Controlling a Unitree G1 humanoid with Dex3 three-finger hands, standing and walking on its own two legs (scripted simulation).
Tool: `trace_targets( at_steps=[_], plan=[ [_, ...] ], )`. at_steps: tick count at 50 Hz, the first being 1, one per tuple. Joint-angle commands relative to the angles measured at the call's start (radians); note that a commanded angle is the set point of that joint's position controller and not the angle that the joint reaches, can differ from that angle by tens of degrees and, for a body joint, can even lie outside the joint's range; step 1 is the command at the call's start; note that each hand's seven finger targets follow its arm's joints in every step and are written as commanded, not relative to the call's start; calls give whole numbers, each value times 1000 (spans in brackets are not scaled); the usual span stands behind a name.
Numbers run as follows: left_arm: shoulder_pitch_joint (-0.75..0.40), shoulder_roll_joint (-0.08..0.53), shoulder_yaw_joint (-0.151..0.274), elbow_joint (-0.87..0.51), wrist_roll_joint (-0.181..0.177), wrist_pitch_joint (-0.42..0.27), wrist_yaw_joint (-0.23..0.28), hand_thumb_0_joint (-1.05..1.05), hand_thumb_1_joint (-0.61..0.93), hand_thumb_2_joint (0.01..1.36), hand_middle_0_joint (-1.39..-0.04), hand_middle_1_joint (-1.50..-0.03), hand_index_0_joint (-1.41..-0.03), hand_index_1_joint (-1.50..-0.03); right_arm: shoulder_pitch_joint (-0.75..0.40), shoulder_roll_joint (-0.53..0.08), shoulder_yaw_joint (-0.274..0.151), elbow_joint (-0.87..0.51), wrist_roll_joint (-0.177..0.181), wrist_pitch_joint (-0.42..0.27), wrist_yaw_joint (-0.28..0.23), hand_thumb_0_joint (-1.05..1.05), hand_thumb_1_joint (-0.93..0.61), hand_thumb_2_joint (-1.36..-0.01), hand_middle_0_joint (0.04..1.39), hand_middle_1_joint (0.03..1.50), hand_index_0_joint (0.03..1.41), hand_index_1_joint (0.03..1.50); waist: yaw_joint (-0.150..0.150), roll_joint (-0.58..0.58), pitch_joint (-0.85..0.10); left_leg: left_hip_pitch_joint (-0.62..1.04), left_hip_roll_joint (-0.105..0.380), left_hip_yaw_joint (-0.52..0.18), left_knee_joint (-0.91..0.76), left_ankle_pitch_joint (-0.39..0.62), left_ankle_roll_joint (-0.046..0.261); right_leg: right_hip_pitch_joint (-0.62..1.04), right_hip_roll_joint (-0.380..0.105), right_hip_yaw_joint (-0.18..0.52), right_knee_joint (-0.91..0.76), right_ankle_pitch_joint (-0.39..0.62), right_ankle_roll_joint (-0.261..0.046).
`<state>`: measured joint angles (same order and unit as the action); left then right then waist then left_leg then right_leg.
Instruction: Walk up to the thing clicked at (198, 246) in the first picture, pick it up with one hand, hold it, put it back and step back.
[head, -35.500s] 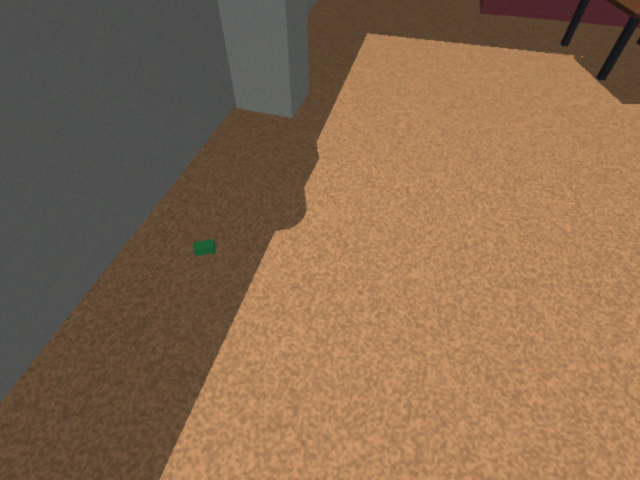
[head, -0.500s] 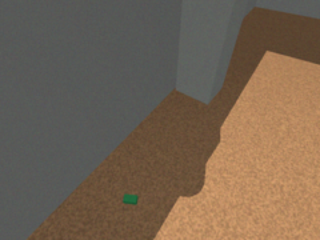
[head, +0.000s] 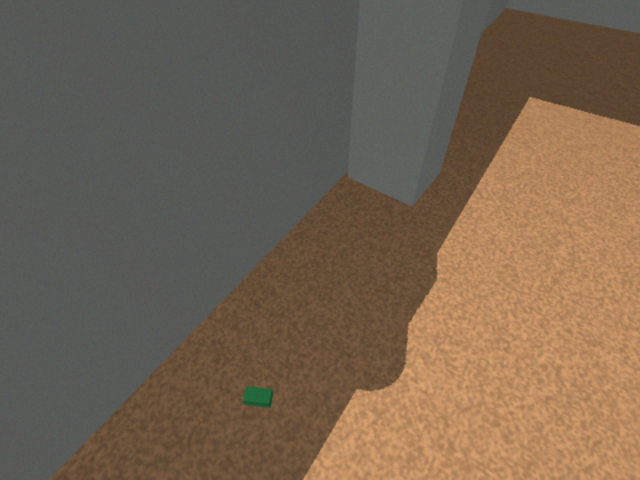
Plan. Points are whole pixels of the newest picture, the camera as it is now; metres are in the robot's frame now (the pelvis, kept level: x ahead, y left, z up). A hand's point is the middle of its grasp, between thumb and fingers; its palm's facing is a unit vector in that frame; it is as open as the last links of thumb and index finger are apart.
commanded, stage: stand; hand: left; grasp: from above
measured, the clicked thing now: (258, 396) +0.47 +0.22 -0.76
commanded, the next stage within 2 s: step back in 1.22 s
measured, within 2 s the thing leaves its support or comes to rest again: neither
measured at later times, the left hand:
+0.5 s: hand out of the picture +0.07 +0.24 -0.16, palm faces +0.03 -0.94 -0.33, open 7.4 cm
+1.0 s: hand out of the picture +0.08 +0.24 -0.16, palm faces +0.02 -0.94 -0.33, open 7.4 cm
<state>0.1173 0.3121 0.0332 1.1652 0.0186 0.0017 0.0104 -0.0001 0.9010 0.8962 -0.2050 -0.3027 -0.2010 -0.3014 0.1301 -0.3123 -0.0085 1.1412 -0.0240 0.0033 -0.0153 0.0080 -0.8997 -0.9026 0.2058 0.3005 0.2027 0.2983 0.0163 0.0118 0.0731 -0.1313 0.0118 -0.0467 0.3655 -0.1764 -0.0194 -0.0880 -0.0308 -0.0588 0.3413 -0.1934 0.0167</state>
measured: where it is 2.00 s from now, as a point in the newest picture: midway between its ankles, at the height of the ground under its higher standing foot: outside the picture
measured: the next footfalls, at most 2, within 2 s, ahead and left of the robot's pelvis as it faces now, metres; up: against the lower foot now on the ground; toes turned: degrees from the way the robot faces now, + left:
right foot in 1.94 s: -0.10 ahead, -0.07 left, +0.00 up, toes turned -1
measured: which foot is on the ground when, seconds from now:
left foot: down 0.00-1.00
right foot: down 0.00-1.00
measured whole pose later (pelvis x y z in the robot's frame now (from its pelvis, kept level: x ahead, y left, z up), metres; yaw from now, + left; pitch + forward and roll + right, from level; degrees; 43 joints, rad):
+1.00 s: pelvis +0.01 -0.01 +0.00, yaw +0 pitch -2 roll +0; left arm 0.10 0.32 0.03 1.15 0.01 -0.01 0.00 0.00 0.90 0.90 -0.20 -0.30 -0.20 -0.30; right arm 0.11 -0.33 0.01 1.14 -0.02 0.00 -0.01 0.01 -0.90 -0.90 0.21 0.30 0.20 0.30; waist 0.01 0.01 0.06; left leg -0.12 0.02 -0.05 0.33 -0.18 -0.03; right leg -0.08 -0.02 -0.07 0.32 -0.20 0.00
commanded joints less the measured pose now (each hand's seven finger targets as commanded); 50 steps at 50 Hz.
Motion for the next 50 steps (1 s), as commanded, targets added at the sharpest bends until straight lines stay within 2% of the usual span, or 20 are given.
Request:
trace_targets(
  at_steps=[1,5,11,15,23,28,31,34,37,41,44,47,48,50],
  plan=[
    [-40,204,32,-53,1,-23,17,0,900,900,-200,-300,-200,-301,-39,-190,-35,-58,4,-27,-10,0,-900,-900,200,300,200,300,-2,9,-75,-20,95,-81,-71,116,40,27,-104,90,-60,76,-28],
    [-37,201,31,-47,-1,-25,17,0,900,900,-200,-300,-200,-301,-36,-196,-34,-55,6,-29,-10,0,-900,-900,200,300,200,300,-2,0,-88,2,98,-81,-60,175,40,32,-103,84,-60,112,-23],
    [-47,209,34,-54,-2,-24,16,0,900,900,-200,-300,-200,-301,-39,-201,-32,-54,6,-29,-11,0,-900,-900,200,300,200,300,-5,-5,-94,6,101,-76,-62,188,38,36,-106,84,-59,132,-24],
    [-43,206,32,-48,1,-22,14,0,900,900,-200,-300,-200,-301,-50,-206,-33,-54,8,-27,-10,0,-900,-900,200,300,200,300,-7,-6,-72,-3,99,-77,-71,127,38,17,-101,81,-73,82,-22],
    [-48,214,34,-54,0,-25,10,0,900,900,-200,-300,-200,-301,-60,-208,-33,-59,7,-29,-6,0,-900,-900,200,300,200,300,-6,-6,-64,-11,100,-79,-83,104,36,8,-100,82,-77,50,-27],
    [-49,216,33,-58,1,-27,6,0,900,900,-200,-300,-200,-301,-50,-215,-34,-56,8,-27,-3,0,-900,-900,200,300,200,300,-11,5,-61,-30,95,-78,-88,48,35,9,-100,90,-88,14,-26],
    [-42,216,32,-60,-1,-30,7,0,900,900,-200,-300,-200,-301,-55,-215,-31,-58,8,-30,-4,0,-900,-900,200,300,200,300,-8,12,-90,-7,104,-80,-75,128,40,28,-110,92,-74,103,-29],
    [-54,221,33,-63,-5,-30,8,0,900,900,-200,-300,-200,-301,-45,-206,-26,-55,8,-31,-5,0,-900,-900,200,300,200,300,-12,-2,-90,-7,104,-75,-71,179,35,36,-110,87,-64,137,-29],
    [-49,222,31,-63,-4,-29,6,0,900,900,-200,-300,-200,-300,-50,-216,-28,-54,8,-29,-5,0,-900,-900,200,300,200,300,-11,-2,-90,-2,104,-74,-73,145,32,22,-106,87,-73,92,-27],
    [-45,225,30,-64,-4,-30,7,0,900,900,-200,-300,-200,-300,-42,-217,-27,-52,9,-27,-5,0,-900,-900,200,300,200,300,-12,-5,-99,-4,104,-73,-68,166,35,39,-113,89,-68,135,-29],
    [-41,219,27,-63,-4,-31,7,0,900,900,-200,-300,-200,-300,-49,-222,-27,-53,10,-28,-4,0,-900,-900,200,300,200,300,-11,-8,-88,-4,103,-75,-71,144,33,25,-107,86,-78,106,-26],
    [-46,225,27,-69,-5,-32,7,0,900,900,-200,-300,-200,-300,-46,-217,-25,-55,9,-28,-3,0,-900,-900,200,300,200,300,-11,-7,-99,3,105,-73,-68,187,32,38,-114,86,-68,153,-29],
    [-48,222,27,-68,-7,-32,6,0,900,900,-200,-300,-200,-300,-37,-221,-23,-51,11,-29,-3,0,-900,-900,200,300,200,300,-18,2,-93,-7,102,-69,-76,164,31,39,-111,90,-74,141,-27],
    [-44,225,28,-68,-6,-30,7,0,900,900,-200,-300,-200,-300,-51,-223,-25,-54,10,-30,-4,0,-900,-900,200,300,200,300,-9,4,-98,2,107,-75,-73,180,32,37,-111,83,-65,143,-30]
  ],
)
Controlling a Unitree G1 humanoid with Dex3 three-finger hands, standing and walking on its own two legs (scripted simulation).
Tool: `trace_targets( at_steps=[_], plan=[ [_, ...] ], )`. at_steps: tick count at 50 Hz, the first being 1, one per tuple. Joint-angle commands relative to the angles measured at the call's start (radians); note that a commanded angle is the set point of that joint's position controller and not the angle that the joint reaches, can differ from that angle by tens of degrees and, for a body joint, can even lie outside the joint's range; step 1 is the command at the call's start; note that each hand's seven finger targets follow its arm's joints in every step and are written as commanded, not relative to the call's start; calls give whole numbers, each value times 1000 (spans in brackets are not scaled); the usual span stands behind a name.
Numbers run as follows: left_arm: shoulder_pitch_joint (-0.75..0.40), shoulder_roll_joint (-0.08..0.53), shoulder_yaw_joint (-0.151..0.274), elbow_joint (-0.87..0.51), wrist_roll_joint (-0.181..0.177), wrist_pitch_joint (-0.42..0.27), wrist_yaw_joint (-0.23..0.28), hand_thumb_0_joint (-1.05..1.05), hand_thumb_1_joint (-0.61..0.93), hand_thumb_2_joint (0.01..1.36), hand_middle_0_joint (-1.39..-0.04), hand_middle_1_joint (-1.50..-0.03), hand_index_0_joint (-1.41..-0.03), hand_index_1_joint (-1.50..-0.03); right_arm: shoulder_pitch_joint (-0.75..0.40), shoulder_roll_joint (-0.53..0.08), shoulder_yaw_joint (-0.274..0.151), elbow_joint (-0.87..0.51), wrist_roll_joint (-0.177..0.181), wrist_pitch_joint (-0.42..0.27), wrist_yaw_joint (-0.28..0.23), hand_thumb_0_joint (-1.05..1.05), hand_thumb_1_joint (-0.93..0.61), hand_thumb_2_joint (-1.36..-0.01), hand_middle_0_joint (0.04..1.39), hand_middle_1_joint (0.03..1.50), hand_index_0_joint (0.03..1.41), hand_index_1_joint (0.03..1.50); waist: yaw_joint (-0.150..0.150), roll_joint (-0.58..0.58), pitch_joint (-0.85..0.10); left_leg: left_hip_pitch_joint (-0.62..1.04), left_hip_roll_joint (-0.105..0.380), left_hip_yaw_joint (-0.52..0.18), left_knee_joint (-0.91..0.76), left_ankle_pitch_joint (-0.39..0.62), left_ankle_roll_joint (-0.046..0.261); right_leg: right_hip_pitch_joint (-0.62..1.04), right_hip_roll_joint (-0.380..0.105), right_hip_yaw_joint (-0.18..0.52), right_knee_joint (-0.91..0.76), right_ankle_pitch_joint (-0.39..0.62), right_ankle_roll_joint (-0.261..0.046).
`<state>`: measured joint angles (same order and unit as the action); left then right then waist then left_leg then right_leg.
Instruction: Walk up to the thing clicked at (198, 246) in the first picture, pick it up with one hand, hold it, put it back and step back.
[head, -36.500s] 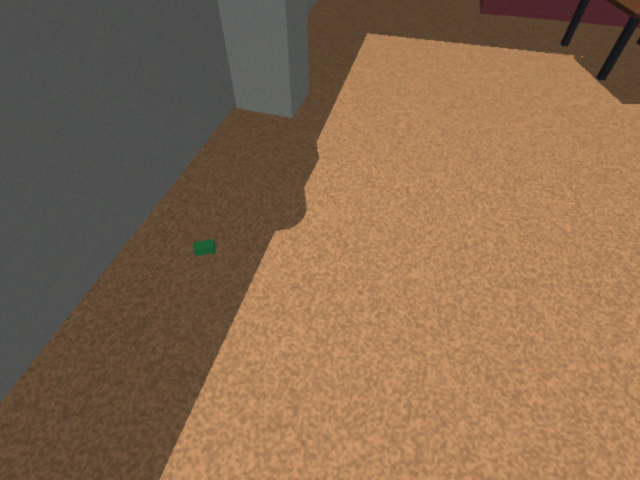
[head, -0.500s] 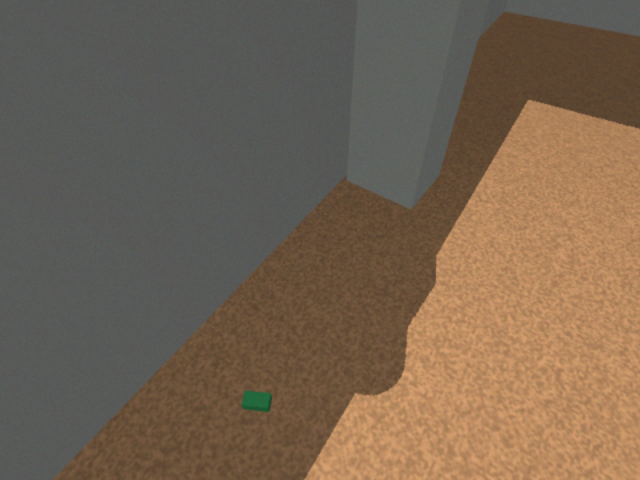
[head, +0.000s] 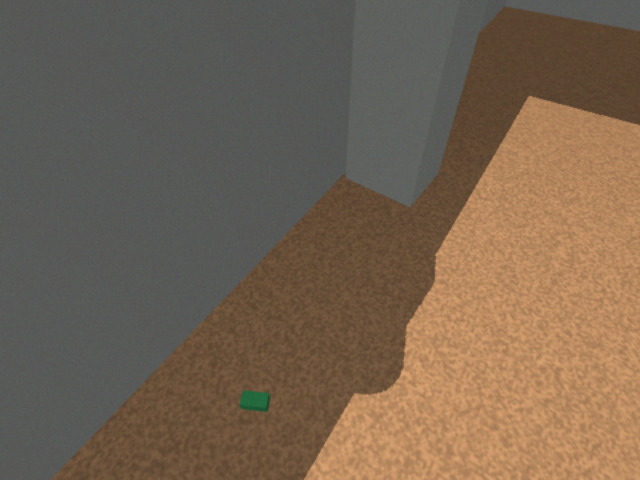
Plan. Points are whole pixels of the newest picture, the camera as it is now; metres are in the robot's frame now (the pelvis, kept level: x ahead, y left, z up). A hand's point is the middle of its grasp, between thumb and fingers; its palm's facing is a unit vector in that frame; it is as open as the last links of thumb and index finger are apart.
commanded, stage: stand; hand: left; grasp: from above
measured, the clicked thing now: (255, 401) +0.46 +0.23 -0.76
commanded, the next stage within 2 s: step back in 0.22 s
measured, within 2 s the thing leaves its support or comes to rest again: neither
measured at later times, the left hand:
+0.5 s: hand out of the picture +0.08 +0.31 -0.18, palm faces +0.00 -0.93 -0.37, open 7.4 cm
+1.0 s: hand out of the picture -0.03 +0.31 -0.17, palm faces -0.08 -0.91 -0.41, open 7.4 cm
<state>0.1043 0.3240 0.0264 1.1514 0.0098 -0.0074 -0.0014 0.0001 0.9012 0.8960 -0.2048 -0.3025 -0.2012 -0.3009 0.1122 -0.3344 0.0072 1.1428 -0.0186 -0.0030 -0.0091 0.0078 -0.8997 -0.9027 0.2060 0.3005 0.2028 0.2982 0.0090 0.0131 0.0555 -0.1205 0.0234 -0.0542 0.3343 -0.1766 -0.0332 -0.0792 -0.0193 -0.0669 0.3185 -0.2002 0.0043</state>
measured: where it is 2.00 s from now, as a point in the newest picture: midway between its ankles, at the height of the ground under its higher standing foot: outside the picture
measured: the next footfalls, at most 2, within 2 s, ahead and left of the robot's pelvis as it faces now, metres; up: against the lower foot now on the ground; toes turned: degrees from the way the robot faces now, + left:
right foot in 0.94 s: -0.11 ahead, -0.06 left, +0.00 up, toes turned -1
left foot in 1.36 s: -0.22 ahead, +0.18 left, +0.00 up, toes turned -2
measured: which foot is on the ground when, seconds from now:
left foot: down 0.00-0.98, up 1.00-1.00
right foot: down 0.00-0.52, up 0.54-0.92, down 0.94-1.00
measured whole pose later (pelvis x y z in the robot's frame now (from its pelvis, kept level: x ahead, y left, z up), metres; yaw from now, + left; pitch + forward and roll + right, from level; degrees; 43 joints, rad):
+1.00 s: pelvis -0.14 +0.04 -0.03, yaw -4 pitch -4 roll -1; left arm 0.14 0.35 0.08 0.89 0.02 0.04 0.00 0.00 0.90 0.90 -0.20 -0.30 -0.20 -0.30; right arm 0.09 -0.38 -0.04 0.86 -0.01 0.05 -0.01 0.01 -0.90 -0.90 0.21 0.30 0.21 0.30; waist -0.02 0.06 0.21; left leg -0.41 0.02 0.02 0.74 -0.32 0.02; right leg -0.25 0.07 0.02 0.69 -0.37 -0.04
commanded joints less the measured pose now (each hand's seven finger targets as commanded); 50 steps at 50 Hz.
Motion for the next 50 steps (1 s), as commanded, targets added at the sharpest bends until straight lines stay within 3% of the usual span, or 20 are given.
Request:
trace_targets(
  at_steps=[1,10,12,15,17,18,22,24,25,26,27,29,32,37,42,45,47,48,49,50],
  plan=[
    [-36,211,36,-57,4,-21,20,0,900,900,-200,-300,-200,-300,-34,-202,-42,-58,4,-23,-11,0,-900,-900,200,300,200,300,-2,3,-81,-11,96,-67,-38,193,46,33,-124,89,-41,159,-17],
    [-30,211,34,-59,0,-23,17,0,900,900,-200,-300,-200,-300,-36,-205,-39,-62,6,-26,-10,0,-900,-900,200,300,200,300,0,-1,-76,8,98,-65,-38,207,49,26,-123,90,-43,178,-16],
    [-18,294,88,-100,-23,-11,26,0,900,900,-200,-300,-200,-300,-62,-238,-65,-120,20,2,-1,0,-900,-900,200,300,200,300,-10,-36,0,-97,54,-33,134,370,78,-10,-132,100,53,423,-50],
    [-31,307,101,-150,-19,-3,29,0,900,900,-200,-300,-200,-300,-18,-215,-74,-149,29,20,1,0,-900,-900,200,300,200,300,-18,-101,-69,-114,-29,25,324,200,62,-17,-234,176,46,496,-155],
    [-89,313,106,-210,2,0,30,0,900,900,-200,-300,-200,-300,5,-224,-90,-174,20,41,8,0,-900,-900,200,300,200,300,-23,-187,-94,-158,-75,1,556,-291,75,-80,-353,267,25,451,-248],
    [-101,316,108,-234,15,1,31,0,900,900,-200,-300,-200,-300,36,-226,-96,-186,16,50,12,0,-900,-900,200,300,200,300,-33,-177,-96,-166,-54,-24,598,-344,80,-112,-374,266,45,433,-270],
    [-164,295,98,-290,17,13,31,0,900,900,-200,-300,-200,-300,100,-223,-105,-204,21,44,21,0,-900,-900,200,300,200,300,-62,-185,-99,-156,-20,-4,389,-202,87,-114,-278,159,190,392,-178],
    [-122,266,87,-303,0,32,25,0,900,900,-200,-300,-200,-300,87,-233,-114,-219,1,29,14,0,-900,-900,200,300,200,300,-50,-59,-74,-116,15,-15,116,215,76,-132,-161,89,341,261,-93],
    [-102,225,83,-315,-14,43,26,0,900,900,-200,-300,-200,-300,70,-284,-128,-235,-16,23,8,0,-900,-900,200,300,200,300,-36,111,-82,-62,127,-197,69,477,110,-219,-17,55,495,87,-49],
    [-107,191,78,-322,-16,52,32,0,900,900,-200,-300,-200,-300,96,-331,-137,-238,-22,18,4,0,-900,-900,200,300,200,300,-45,211,-68,28,215,-345,47,642,159,-388,116,128,605,-393,-42],
    [-53,203,83,-311,-9,64,40,0,900,900,-200,-300,-200,-300,95,-334,-137,-244,-20,15,-1,0,-900,-900,200,300,200,300,-28,114,-102,28,253,-312,96,687,210,-368,100,206,723,-456,-45],
    [-64,219,79,-307,-7,63,52,0,900,900,-200,-300,-200,-300,34,-355,-139,-280,-12,15,-8,0,-900,-900,200,300,200,300,-46,168,-121,-19,268,-339,83,639,212,-377,119,282,820,-444,-47],
    [22,243,85,-289,-18,63,50,0,900,900,-200,-300,-200,-300,-32,-280,-123,-322,-15,10,-23,0,-900,-900,200,300,200,300,19,148,-150,75,181,-177,151,560,203,-437,111,265,873,-296,-30],
    [-24,239,89,-335,2,44,41,0,900,900,-200,-300,-200,-300,83,-257,-128,-322,-6,12,-32,0,-900,-900,200,300,200,300,-53,91,-130,172,220,-205,171,568,269,-442,89,215,735,-326,19],
    [17,234,98,-340,6,35,31,0,900,900,-200,-300,-200,-300,65,-283,-132,-351,-4,16,-29,0,-900,-900,200,300,200,300,-56,109,-122,107,245,-207,172,461,288,-341,51,149,531,-312,4],
    [104,227,102,-314,12,29,20,0,900,900,-200,-300,-200,-300,2,-301,-129,-369,1,22,-22,0,-900,-900,200,300,200,300,-12,106,-137,-37,222,-175,180,248,245,-178,38,102,331,-194,-25],
    [174,232,110,-288,21,19,18,0,900,900,-200,-300,-200,-300,-40,-279,-121,-369,15,30,-15,0,-900,-900,200,300,200,300,27,47,-148,-175,155,-117,258,109,159,-42,5,157,155,4,-68],
    [163,288,123,-306,31,14,19,0,900,900,-200,-300,-200,-300,-47,-245,-111,-380,23,32,-13,0,-900,-900,200,300,200,300,21,-103,-122,-323,53,-51,389,-68,93,-25,-138,382,96,46,-127],
    [98,367,139,-335,20,15,14,0,900,900,-200,-300,-200,-300,-50,-215,-104,-382,19,35,-17,0,-900,-900,200,300,200,300,25,-281,-44,-404,-118,36,592,-370,39,-138,-308,590,-14,21,-258],
    [28,407,143,-381,32,11,19,0,900,900,-200,-300,-200,-300,-36,-247,-118,-364,11,45,-25,0,-900,-900,200,300,200,300,33,-275,-3,-335,-123,-79,815,-459,25,-311,-406,693,-35,45,-350]
  ],
)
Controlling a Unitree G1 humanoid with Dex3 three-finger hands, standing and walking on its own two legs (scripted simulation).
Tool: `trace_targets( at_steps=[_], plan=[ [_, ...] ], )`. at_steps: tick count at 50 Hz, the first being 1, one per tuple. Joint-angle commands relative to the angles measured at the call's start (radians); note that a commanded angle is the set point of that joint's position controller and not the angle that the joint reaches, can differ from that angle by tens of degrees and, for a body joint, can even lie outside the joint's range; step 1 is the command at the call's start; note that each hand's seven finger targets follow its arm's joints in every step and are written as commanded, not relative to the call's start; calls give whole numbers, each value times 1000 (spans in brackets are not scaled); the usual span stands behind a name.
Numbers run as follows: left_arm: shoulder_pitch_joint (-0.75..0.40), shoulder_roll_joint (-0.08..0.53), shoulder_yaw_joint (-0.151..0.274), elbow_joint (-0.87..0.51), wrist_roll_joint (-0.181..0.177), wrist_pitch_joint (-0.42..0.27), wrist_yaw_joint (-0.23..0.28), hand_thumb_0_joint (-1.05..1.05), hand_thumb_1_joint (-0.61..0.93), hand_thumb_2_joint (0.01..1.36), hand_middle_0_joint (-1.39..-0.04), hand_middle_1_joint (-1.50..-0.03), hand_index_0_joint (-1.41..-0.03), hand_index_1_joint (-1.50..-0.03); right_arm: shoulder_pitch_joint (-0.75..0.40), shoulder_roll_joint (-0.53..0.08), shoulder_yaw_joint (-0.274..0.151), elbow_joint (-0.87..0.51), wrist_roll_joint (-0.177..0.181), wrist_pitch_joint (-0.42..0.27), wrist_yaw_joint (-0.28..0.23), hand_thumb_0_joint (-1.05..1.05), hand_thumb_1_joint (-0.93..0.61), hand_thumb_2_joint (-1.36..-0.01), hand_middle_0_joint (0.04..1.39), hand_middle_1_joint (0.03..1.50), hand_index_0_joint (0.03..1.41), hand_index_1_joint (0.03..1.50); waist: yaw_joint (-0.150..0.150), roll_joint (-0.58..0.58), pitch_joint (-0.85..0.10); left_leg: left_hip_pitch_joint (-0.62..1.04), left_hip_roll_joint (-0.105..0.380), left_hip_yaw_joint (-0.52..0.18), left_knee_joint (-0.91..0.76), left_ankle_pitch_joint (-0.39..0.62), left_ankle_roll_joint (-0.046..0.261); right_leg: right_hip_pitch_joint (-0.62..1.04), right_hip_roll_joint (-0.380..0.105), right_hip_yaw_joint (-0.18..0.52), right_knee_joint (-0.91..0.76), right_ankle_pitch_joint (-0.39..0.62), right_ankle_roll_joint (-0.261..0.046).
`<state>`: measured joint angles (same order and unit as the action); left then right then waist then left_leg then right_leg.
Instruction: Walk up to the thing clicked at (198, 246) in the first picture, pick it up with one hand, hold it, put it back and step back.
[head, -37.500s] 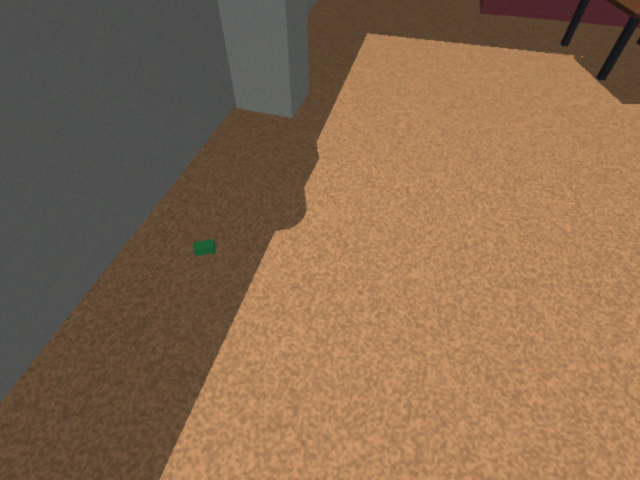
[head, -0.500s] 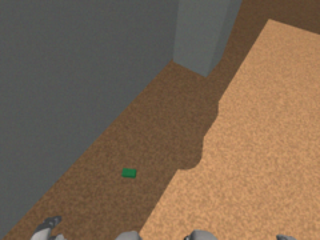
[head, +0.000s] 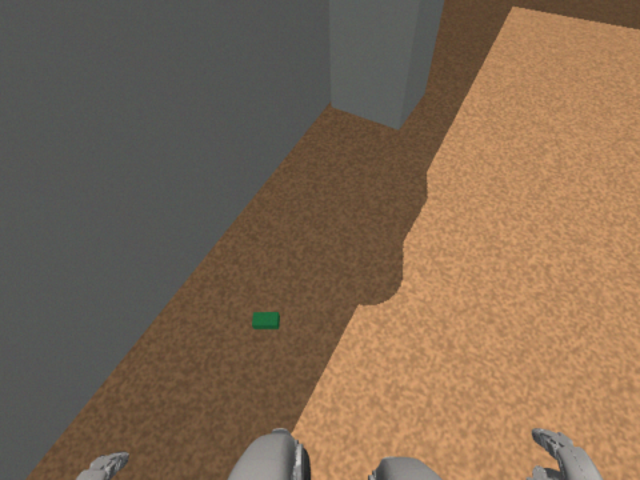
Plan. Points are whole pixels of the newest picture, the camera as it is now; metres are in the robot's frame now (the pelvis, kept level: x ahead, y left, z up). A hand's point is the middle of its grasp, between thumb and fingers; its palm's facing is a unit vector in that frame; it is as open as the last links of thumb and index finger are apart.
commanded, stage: step back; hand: left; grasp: from above
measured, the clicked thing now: (266, 320) +0.59 +0.22 -0.73
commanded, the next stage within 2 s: none
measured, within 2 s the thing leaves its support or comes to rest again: neither
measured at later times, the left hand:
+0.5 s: hand out of the picture -0.04 +0.29 -0.14, palm faces +0.08 -0.94 -0.34, open 7.4 cm
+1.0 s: hand out of the picture -0.25 +0.24 -0.11, palm faces +0.01 -0.90 -0.44, open 7.4 cm
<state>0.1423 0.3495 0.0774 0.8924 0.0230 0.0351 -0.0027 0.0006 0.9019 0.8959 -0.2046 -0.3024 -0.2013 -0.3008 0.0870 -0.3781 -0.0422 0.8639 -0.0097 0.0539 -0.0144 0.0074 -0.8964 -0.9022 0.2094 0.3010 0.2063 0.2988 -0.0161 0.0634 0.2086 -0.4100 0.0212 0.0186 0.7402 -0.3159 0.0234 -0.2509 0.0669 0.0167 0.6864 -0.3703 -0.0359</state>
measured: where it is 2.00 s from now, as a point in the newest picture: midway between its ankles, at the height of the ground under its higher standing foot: outside the picture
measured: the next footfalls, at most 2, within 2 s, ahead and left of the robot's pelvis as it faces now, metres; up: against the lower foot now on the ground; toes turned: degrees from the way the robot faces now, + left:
left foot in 0.36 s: -0.09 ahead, +0.13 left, +0.00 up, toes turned +2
right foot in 0.78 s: -0.25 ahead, -0.14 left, +0.00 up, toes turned +1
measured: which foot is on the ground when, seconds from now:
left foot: up 0.00-0.34, down 0.36-0.82, up 0.84-1.00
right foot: down 0.00-0.38, up 0.40-0.76, down 0.78-1.00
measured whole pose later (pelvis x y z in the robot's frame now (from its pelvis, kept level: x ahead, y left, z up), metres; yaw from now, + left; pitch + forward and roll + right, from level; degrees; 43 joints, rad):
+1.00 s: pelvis -0.31 -0.03 +0.02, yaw +0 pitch -1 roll +3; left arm 0.24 0.35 0.08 0.85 0.04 0.05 0.00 0.00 0.90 0.90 -0.21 -0.30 -0.21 -0.30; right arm 0.18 -0.42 -0.05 0.87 -0.01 0.06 -0.03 0.01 -0.90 -0.90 0.21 0.30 0.20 0.30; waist 0.03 0.03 0.12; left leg -0.50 -0.12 -0.15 1.15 -0.44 -0.02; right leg -0.31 -0.03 0.04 0.61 -0.29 -0.02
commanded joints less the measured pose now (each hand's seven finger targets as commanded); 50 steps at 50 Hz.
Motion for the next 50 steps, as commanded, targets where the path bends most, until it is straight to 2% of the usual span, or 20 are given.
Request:
trace_targets(
  at_steps=[1,4,11,14,17,18,19,20,21,24,33,38,39,40,41,42,43,45,47,50],
  plan=[
    [-38,336,87,-137,17,-33,25,0,900,900,-200,-300,-200,-300,27,-223,-74,-59,5,-15,-16,0,-900,-900,200,300,200,300,34,-272,-123,-13,-108,-197,462,-279,-30,-178,-472,571,-395,265,-293],
    [-106,248,73,-157,10,-35,31,0,900,900,-200,-300,-200,-300,100,-189,-54,-19,20,-20,-12,0,-900,-900,200,300,200,300,-18,-178,-172,-77,-176,-218,489,-149,-28,-30,-265,225,-297,440,-146],
    [34,236,68,-173,17,-21,41,0,900,900,-200,-300,-200,-300,76,-179,-39,-62,4,-35,-22,0,-900,-900,200,300,200,300,70,-226,-256,-77,-83,-124,154,-221,-56,244,-319,228,-217,554,-191],
    [7,256,65,-185,10,-10,36,0,900,900,-200,-300,-200,-300,132,-182,-47,-44,-3,-36,-14,0,-900,-900,200,300,200,300,51,-275,-278,44,-53,-62,-28,-172,-32,181,-310,217,-196,516,-168],
    [-30,261,57,-204,-5,6,25,0,900,900,-200,-300,-200,-300,225,-196,-61,-7,-11,-45,-7,0,-900,-900,200,300,200,300,-6,-200,-309,223,-40,-50,-304,113,5,50,-257,169,-110,369,-88],
    [-27,232,47,-209,-8,8,22,0,900,900,-200,-300,-200,-300,204,-248,-77,-16,-23,-46,-6,0,-900,-900,200,300,200,300,-6,-54,-295,253,87,-246,-339,110,59,-83,-177,134,-15,195,-38],
    [-40,192,40,-217,-15,5,25,0,900,900,-200,-300,-200,-300,154,-332,-92,-37,-38,-45,-1,0,-900,-900,200,300,200,300,-7,139,-249,255,271,-486,-414,201,148,-245,-5,48,151,-91,6],
    [-82,230,64,-214,-7,6,38,0,900,900,-200,-300,-200,-300,107,-391,-102,-57,-35,-43,3,0,-900,-900,200,300,200,300,-44,179,-220,79,389,-583,-453,217,284,-194,36,126,379,-281,25],
    [-86,243,67,-200,2,6,41,0,900,900,-200,-300,-200,-300,58,-367,-98,-65,-38,-50,-3,0,-900,-900,200,300,200,300,-31,139,-181,0,394,-590,-453,234,303,-172,23,182,507,-272,23],
    [50,221,66,-143,-21,12,29,0,900,900,-200,-300,-200,-300,-52,-242,-61,-98,-39,-54,-11,0,-900,-900,200,300,200,300,69,52,-172,113,199,-254,-372,363,167,-259,59,194,599,-106,11],
    [69,201,53,-144,-4,-6,21,0,900,900,-200,-300,-200,-300,83,-250,-82,-106,-19,-47,-17,0,-900,-900,200,300,200,300,-20,132,-278,409,257,-254,-273,431,246,-224,-33,89,233,-155,83],
    [242,206,62,-44,-3,-9,5,0,900,900,-200,-300,-200,-300,-14,-290,-90,-134,-15,-13,-9,0,-900,-900,200,300,200,300,50,160,-323,147,197,-189,-237,198,146,109,-50,-34,-198,57,21],
    [256,228,70,-33,8,-11,5,0,900,900,-200,-300,-200,-300,-18,-262,-81,-132,-7,-8,-8,0,-900,-900,200,300,200,300,55,94,-308,50,154,-177,-188,81,97,146,-61,12,-227,73,0],
    [245,283,85,-52,24,-15,4,0,900,900,-200,-300,-200,-300,-16,-211,-67,-146,2,-6,-5,0,-900,-900,200,300,200,300,59,-109,-258,-108,40,-124,-22,-102,37,121,-207,287,-309,-51,-49],
    [153,403,108,-98,26,-12,2,0,900,900,-200,-300,-200,-300,-69,-183,-66,-171,3,-9,-17,0,-900,-900,200,300,200,300,90,-340,-179,-148,-130,-101,231,-253,-25,-122,-413,536,-429,-138,-192],
    [43,452,115,-144,29,-13,13,0,900,900,-200,-300,-200,-300,-58,-233,-89,-158,-6,-6,-30,0,-900,-900,200,300,200,300,88,-361,-96,-82,-79,-197,413,-272,-42,-336,-522,666,-511,-208,-279],
    [-17,401,101,-158,24,-17,18,0,900,900,-200,-300,-200,-300,-21,-255,-91,-124,-1,-8,-24,0,-900,-900,200,300,200,300,43,-306,-58,-25,-67,-226,458,-217,-33,-406,-486,570,-498,-204,-247],
    [-104,282,77,-167,21,-24,23,0,900,900,-200,-300,-200,-300,86,-215,-71,-66,12,-15,-14,0,-900,-900,200,300,200,300,-32,-176,-107,-68,-150,-212,486,-117,-20,-195,-281,212,-323,166,-141],
    [-49,263,81,-161,24,-24,23,0,900,900,-200,-300,-200,-300,103,-179,-51,-62,5,-24,-24,0,-900,-900,200,300,200,300,0,-217,-172,-96,-171,-181,502,-120,-37,-76,-230,146,-256,336,-108],
    [63,248,73,-161,29,-19,37,0,900,900,-200,-300,-200,-300,70,-167,-38,-87,2,-37,-28,0,-900,-900,200,300,200,300,66,-244,-205,-161,-126,-139,302,-194,-53,158,-272,168,-198,513,-145]
  ],
)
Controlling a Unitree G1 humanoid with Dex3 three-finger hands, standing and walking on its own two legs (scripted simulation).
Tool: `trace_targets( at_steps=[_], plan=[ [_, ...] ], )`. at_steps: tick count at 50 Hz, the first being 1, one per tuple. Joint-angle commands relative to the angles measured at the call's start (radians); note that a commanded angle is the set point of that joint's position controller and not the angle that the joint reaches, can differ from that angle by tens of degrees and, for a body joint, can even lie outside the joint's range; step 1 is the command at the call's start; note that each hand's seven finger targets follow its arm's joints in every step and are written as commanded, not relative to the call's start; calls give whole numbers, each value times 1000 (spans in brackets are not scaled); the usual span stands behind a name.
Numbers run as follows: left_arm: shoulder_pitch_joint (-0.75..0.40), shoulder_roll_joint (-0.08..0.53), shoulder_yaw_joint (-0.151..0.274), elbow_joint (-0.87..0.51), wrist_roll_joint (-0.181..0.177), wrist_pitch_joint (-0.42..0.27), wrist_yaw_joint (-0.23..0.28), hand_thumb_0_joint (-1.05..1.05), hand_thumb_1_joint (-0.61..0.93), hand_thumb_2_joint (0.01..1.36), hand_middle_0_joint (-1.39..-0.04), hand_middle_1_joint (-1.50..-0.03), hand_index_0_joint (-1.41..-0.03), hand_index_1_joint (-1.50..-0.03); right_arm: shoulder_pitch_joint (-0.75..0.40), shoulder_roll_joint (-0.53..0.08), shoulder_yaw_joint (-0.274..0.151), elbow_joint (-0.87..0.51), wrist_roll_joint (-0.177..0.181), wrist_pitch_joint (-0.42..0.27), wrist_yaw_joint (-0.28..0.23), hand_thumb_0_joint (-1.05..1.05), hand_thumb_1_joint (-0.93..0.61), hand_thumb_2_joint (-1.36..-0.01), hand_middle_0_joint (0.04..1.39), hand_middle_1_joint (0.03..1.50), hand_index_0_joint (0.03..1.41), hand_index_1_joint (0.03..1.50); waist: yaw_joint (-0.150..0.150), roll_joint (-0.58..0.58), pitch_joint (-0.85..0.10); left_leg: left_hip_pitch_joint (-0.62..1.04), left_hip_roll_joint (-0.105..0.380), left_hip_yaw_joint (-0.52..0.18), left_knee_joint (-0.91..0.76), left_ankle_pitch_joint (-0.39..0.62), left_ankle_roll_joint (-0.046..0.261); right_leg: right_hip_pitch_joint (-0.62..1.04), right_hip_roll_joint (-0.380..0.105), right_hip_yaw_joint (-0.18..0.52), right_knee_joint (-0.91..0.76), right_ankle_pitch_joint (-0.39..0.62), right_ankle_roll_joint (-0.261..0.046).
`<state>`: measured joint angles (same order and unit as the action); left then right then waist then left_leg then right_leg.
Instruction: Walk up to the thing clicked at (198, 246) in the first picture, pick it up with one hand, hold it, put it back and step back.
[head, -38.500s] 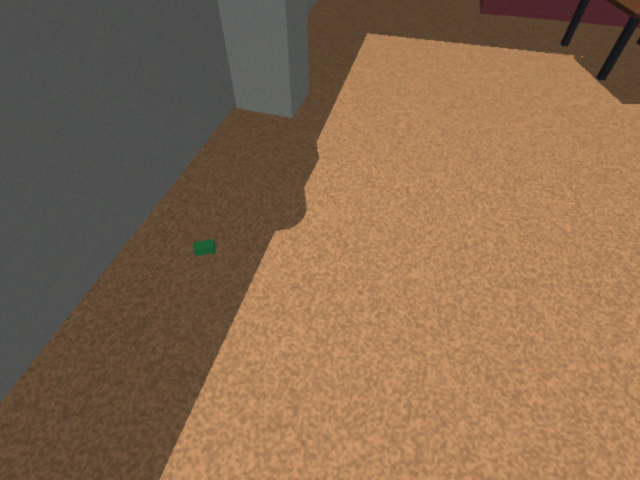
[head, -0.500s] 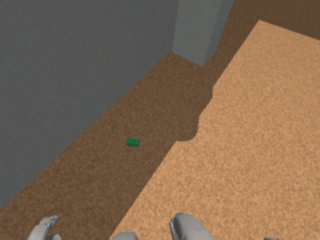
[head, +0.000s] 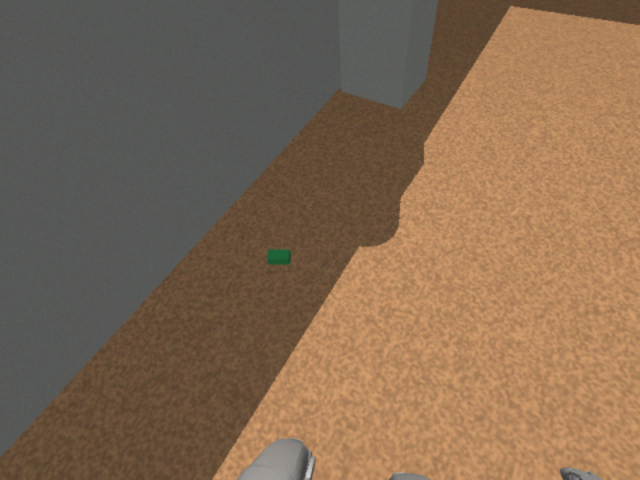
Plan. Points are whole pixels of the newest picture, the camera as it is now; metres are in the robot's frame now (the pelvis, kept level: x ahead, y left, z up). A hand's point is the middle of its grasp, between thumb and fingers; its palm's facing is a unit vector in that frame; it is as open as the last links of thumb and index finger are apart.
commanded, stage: step back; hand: left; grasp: from above
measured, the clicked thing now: (279, 256) +0.90 +0.26 -0.75
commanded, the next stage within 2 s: stand in 1.44 s
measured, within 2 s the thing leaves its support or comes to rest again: neither
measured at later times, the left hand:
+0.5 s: hand out of the picture -0.12 +0.25 -0.16, palm faces +0.01 -0.92 -0.39, open 7.4 cm
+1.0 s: hand out of the picture -0.17 +0.28 -0.15, palm faces +0.05 -0.92 -0.39, open 7.4 cm
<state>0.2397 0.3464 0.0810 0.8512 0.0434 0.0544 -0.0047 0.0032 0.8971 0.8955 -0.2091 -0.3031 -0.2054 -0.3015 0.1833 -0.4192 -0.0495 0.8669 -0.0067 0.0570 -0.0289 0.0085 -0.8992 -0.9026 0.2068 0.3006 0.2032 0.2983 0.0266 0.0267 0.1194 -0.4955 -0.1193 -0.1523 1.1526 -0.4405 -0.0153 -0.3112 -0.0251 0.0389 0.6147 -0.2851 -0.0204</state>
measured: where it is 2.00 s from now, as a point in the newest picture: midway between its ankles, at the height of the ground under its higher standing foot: outside the picture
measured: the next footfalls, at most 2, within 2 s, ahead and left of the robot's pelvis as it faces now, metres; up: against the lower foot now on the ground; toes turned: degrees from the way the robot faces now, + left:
left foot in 0.16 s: -0.05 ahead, +0.12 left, +0.00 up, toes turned +3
right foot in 0.48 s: -0.19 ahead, -0.15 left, +0.00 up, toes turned +2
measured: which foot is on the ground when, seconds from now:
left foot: up 0.00-0.14, down 0.16-0.52, up 0.54-0.80, down 0.82-1.00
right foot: down 0.00-0.18, up 0.20-0.46, down 0.48-0.88, up 0.90-1.00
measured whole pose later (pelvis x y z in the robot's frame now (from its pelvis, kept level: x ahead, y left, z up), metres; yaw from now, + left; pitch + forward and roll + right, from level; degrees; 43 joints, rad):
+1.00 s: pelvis -0.19 -0.01 +0.00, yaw +4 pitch -3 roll +0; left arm 0.25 0.41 0.07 0.97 0.02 -0.01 -0.01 0.00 0.90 0.90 -0.21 -0.30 -0.20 -0.30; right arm 0.25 -0.36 -0.06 0.95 -0.04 -0.02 0.03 0.01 -0.90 -0.90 0.21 0.30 0.21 0.30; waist 0.00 -0.02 0.09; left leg -0.21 -0.02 -0.01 0.53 -0.29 0.03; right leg -0.37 -0.01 0.03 0.93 -0.49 -0.04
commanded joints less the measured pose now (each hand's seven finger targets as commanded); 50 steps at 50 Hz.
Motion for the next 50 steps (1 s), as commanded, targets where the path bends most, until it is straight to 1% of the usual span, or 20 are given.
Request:
trace_targets(
  at_steps=[1,5,8,10,11,15,20,23,25,26,27,28,31,36,41,42,43,44,45,50],
  plan=[
    [-30,244,72,-121,7,-34,46,0,900,900,-200,-300,-200,-300,-25,-119,-29,-93,-4,-44,-15,0,-900,-900,200,300,200,300,30,-224,-137,-91,41,42,-180,-94,-17,296,-204,160,-113,476,-180],
    [-43,266,69,-144,-8,-18,49,0,900,900,-200,-300,-200,-300,46,-120,-38,-76,-15,-50,-8,0,-900,-900,200,300,200,300,20,-263,-217,83,100,120,-499,-38,7,310,-239,184,-37,549,-168],
    [-106,239,44,-168,-22,0,38,0,900,900,-200,-300,-200,-300,120,-157,-64,-34,-25,-48,-5,0,-900,-900,200,300,200,300,-27,-129,-234,314,137,77,-769,306,54,98,-168,123,64,324,-78],
    [-127,214,39,-177,-37,0,42,0,900,900,-200,-300,-200,-300,19,-318,-88,-75,-36,-38,5,0,-900,-900,200,300,200,300,-24,211,-169,261,475,-315,-807,473,269,-155,79,-13,385,-324,1],
    [-157,250,56,-166,-29,1,49,0,900,900,-200,-300,-200,-300,-21,-355,-95,-92,-37,-43,3,0,-900,-900,200,300,200,300,-56,241,-129,78,565,-413,-845,445,363,-77,60,95,574,-381,11],
    [-53,235,55,-91,-42,3,31,0,900,900,-200,-300,-200,-300,-131,-192,-49,-118,-42,-43,-4,0,-900,-900,200,300,200,300,29,90,-98,133,343,-44,-749,527,235,-116,125,121,700,-208,2],
    [-43,210,30,-62,-25,-51,17,0,900,900,-200,-300,-200,-300,-40,-186,-63,-91,-38,-40,14,0,-900,-900,200,300,200,300,-52,171,-161,391,317,-45,-733,115,237,-105,37,4,155,-242,37],
    [44,203,39,25,-20,-85,22,0,900,900,-200,-300,-200,-300,-42,-219,-73,-73,-39,-13,29,0,-900,-900,200,300,200,300,-29,169,-188,315,284,11,-643,20,186,126,69,-78,-297,-106,10],
    [73,279,61,58,6,-101,32,0,900,900,-200,-300,-200,-300,-36,-115,-39,-85,-23,-12,31,0,-900,-900,200,300,200,300,-14,-56,-154,-13,175,91,-386,-33,88,310,-78,252,-333,-177,-50],
    [9,352,80,19,19,-104,34,0,900,900,-200,-300,-200,-300,-70,-97,-33,-108,-28,-18,31,0,-900,-900,200,300,200,300,5,-146,-96,-166,84,73,-331,-87,24,203,-263,496,-369,-401,-128],
    [-49,422,89,-5,21,-97,38,0,900,900,-200,-300,-200,-300,-144,-166,-59,-100,-32,-21,17,0,-900,-900,200,300,200,300,54,-177,-19,-26,144,-46,-251,-104,8,-95,-401,621,-404,-488,-241],
    [-131,378,76,-15,13,-102,37,0,900,900,-200,-300,-200,-300,-132,-197,-72,-74,-21,-25,23,0,-900,-900,200,300,200,300,6,-140,48,81,171,-72,-202,-41,11,-215,-380,551,-405,-488,-230],
    [-81,281,53,26,-5,-118,38,0,900,900,-200,-300,-200,-300,-72,-132,-45,-31,-15,-41,36,0,-900,-900,200,300,200,300,-28,-121,16,4,86,-1,-247,81,5,49,-172,200,-281,25,-120],
    [7,318,64,38,2,-113,25,0,900,900,-200,-300,-200,-300,-96,-141,-48,-29,-29,-56,53,0,-900,-900,200,300,200,300,38,-219,14,32,106,87,-435,4,0,121,-192,217,-311,-215,-129],
    [-27,311,49,18,-10,-96,15,0,900,900,-200,-300,-200,-300,7,-150,-69,18,-29,-86,58,0,-900,-900,200,300,200,300,-21,-166,-67,269,100,162,-700,70,39,70,-209,154,-177,-101,-137],
    [-12,263,30,12,-12,-94,15,0,900,900,-200,-300,-200,-300,44,-156,-79,34,-31,-95,53,0,-900,-900,200,300,200,300,-38,-90,-111,412,104,112,-771,94,58,15,-157,84,-38,24,-101],
    [-8,199,12,1,-21,-97,12,0,900,900,-200,-300,-200,-300,112,-219,-104,41,-41,-103,48,0,-900,-900,200,300,200,300,-71,99,-167,553,266,-175,-853,-20,122,-148,-45,-15,215,37,-44],
    [-53,191,14,-7,-31,-98,14,0,900,900,-200,-300,-200,-300,133,-292,-117,37,-39,-104,46,0,-900,-900,200,300,200,300,-86,184,-127,568,442,-441,-907,-109,229,-335,54,-95,336,-253,-14],
    [-84,273,34,1,-21,-98,22,0,900,900,-200,-300,-200,-300,140,-309,-121,38,-31,-101,49,0,-900,-900,200,300,200,300,-97,100,-68,442,483,-476,-921,-183,305,-300,-8,33,382,-300,-21],
    [9,245,27,41,-30,-105,-2,0,900,900,-200,-300,-200,-300,33,-202,-84,5,-21,-108,44,0,-900,-900,200,300,200,300,-31,118,-26,327,334,-142,-878,63,214,-199,-25,-17,273,-140,-5]
  ],
)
